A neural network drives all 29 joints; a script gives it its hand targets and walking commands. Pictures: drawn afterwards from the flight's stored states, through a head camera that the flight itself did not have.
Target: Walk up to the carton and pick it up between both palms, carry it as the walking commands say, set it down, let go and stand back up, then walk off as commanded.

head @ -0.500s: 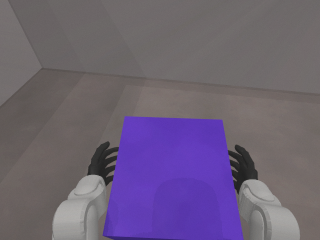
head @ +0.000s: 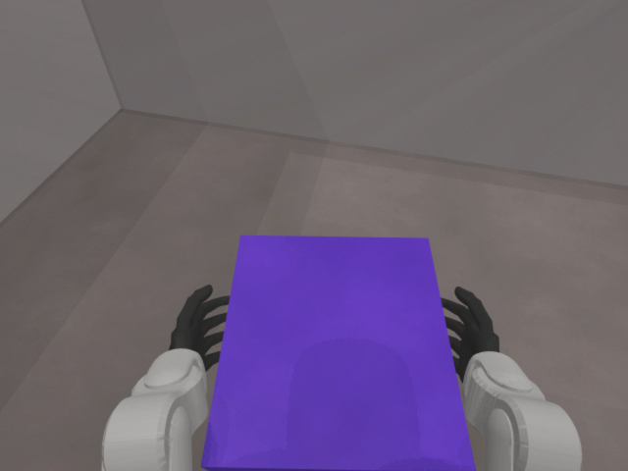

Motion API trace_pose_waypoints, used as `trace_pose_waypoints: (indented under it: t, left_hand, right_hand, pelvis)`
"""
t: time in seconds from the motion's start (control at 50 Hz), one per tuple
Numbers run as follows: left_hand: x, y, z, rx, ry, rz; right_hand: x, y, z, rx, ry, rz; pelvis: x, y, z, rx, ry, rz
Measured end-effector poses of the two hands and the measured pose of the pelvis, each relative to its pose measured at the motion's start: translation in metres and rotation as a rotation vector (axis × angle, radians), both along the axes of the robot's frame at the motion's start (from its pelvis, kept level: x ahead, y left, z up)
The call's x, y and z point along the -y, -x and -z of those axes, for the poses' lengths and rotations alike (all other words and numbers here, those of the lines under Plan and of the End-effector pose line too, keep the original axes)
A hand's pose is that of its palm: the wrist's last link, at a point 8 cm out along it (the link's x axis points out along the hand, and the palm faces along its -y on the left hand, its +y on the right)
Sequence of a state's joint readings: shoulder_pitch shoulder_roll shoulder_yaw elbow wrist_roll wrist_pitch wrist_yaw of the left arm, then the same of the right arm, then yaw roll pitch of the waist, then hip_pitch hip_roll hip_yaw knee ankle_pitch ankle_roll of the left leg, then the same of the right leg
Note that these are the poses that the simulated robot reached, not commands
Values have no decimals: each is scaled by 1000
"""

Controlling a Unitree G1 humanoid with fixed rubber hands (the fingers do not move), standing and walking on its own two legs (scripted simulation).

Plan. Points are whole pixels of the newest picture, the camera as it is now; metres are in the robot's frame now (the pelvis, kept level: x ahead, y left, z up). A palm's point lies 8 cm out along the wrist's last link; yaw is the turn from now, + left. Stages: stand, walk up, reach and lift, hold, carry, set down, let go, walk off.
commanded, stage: carry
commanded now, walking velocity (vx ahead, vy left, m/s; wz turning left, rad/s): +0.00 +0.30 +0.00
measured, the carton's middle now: (331, 370) +0.25 +0.01 +0.01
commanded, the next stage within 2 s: none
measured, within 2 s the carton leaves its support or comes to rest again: neither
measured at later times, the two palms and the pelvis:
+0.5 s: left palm (5, 360) +0.20 +0.34 +0.09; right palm (314, 368) +0.22 +0.03 +0.10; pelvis -0.03 +0.18 +0.00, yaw +1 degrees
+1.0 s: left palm out of the picture +0.17 +0.50 +0.10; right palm (141, 407) +0.17 +0.19 +0.09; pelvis -0.06 +0.35 +0.01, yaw +0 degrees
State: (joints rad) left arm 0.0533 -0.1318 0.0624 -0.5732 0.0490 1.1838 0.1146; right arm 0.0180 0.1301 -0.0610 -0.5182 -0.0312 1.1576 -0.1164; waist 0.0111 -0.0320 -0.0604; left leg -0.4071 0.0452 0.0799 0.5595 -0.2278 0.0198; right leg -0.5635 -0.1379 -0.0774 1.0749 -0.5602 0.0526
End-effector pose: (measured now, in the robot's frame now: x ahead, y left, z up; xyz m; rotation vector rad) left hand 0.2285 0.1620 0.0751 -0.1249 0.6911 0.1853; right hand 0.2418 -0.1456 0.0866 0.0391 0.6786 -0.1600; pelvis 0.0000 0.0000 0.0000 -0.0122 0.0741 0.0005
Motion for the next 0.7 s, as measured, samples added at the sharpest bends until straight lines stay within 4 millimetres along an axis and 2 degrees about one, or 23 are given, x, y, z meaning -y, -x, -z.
trace_pose_waypoints:
  t: [0.1,0.18,0.28,0.36,0.44,0.52,0.58,0.7]
  left_hand:
    - [-22,2,-11,48,-21,23]
    - [-35,3,-17,77,-67,52]
    - [-64,16,-16,8,-84,59]
    - [-96,22,-24,21,-80,41]
    - [-136,23,-27,52,-69,27]
    - [-188,24,-13,66,-46,14]
    - [-221,33,0,16,-14,-6]
    - [-256,42,-4,24,-3,1]
  right_hand:
    - [-22,11,-4,48,-20,23]
    - [-35,20,4,78,-60,49]
    - [-64,32,7,10,-82,57]
    - [-95,31,-3,23,-80,40]
    - [-136,27,-11,54,-66,26]
    - [-188,26,-6,67,-40,12]
    - [-221,30,2,17,-12,-7]
    - [-256,44,-2,25,-8,4]
  pelvis:
    - [-30,6,1,-4,-15,7]
    - [-52,10,10,4,-32,21]
    - [-83,16,-1,25,-29,9]
    - [-111,21,-9,22,-50,6]
    - [-148,25,-8,9,-58,-8]
    - [-194,28,5,0,-48,-18]
    - [-220,33,4,-3,-22,-12]
    - [-257,42,-1,-1,-4,-6]
